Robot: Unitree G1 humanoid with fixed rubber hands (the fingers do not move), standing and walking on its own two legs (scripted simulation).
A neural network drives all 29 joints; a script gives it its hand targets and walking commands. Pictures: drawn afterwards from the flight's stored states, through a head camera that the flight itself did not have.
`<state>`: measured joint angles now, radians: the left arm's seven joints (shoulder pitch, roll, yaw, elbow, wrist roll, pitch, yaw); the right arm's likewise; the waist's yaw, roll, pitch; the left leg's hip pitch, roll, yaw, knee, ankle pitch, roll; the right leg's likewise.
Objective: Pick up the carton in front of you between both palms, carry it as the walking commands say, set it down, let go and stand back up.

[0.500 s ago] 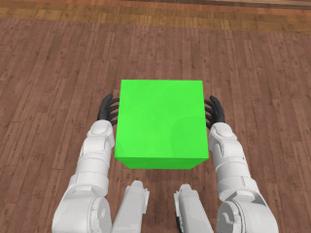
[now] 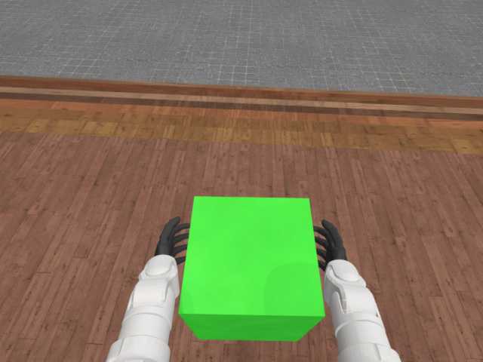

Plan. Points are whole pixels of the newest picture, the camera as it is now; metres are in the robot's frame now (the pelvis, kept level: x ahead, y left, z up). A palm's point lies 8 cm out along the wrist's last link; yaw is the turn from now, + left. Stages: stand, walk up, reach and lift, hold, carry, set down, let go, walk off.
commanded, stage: reach and lift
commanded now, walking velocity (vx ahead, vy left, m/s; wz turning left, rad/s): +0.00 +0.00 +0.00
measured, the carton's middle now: (249, 274) +0.32 +0.01 -0.09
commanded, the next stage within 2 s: hold in 1.26 s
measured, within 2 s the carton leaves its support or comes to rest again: neither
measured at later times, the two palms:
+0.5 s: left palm (155, 253) +0.29 +0.15 +0.06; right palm (355, 258) +0.29 -0.15 +0.06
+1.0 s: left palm (155, 244) +0.30 +0.15 +0.07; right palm (356, 249) +0.30 -0.15 +0.07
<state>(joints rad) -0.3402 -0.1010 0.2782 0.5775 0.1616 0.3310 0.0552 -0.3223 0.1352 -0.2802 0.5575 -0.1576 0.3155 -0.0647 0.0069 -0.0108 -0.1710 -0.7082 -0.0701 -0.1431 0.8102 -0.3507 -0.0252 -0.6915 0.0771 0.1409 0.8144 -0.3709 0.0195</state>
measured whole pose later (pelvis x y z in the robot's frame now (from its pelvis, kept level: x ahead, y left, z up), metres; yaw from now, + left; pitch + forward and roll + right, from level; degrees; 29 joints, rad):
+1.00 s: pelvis +0.01 +0.00 +0.04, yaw +0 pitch -4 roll +0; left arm -0.26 -0.15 0.25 0.32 0.27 0.66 0.01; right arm -0.27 0.15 -0.25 0.32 -0.27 0.65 0.01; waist 0.00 -0.01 -0.01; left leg -0.14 -0.04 -0.14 0.41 -0.21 -0.01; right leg -0.12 0.04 0.15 0.42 -0.23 0.01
